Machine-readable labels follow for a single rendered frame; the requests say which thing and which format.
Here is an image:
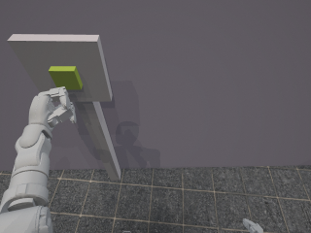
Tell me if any right robot hand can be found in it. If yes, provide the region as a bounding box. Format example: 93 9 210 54
242 218 263 233

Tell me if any button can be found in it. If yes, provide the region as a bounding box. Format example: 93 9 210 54
49 66 83 90

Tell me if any left robot forearm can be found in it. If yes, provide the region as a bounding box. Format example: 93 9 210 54
0 124 52 214

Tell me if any left robot hand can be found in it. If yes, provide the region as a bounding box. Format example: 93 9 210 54
28 86 77 133

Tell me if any panel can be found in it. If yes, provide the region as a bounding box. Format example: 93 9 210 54
7 34 121 182

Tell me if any robot left upper arm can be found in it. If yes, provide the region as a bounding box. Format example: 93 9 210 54
0 205 53 233

